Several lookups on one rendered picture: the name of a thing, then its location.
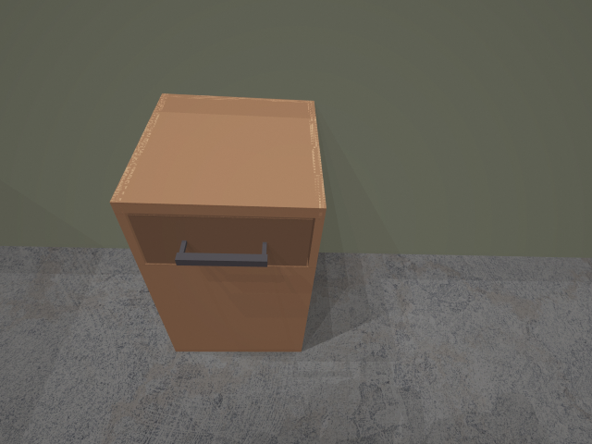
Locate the drawer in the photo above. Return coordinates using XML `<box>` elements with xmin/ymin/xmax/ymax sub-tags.
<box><xmin>128</xmin><ymin>213</ymin><xmax>313</xmax><ymax>265</ymax></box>

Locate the cabinet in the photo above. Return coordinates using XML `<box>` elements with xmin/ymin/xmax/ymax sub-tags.
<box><xmin>110</xmin><ymin>93</ymin><xmax>327</xmax><ymax>352</ymax></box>

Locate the handle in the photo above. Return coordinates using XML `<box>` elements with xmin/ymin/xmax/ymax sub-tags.
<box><xmin>175</xmin><ymin>240</ymin><xmax>267</xmax><ymax>267</ymax></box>

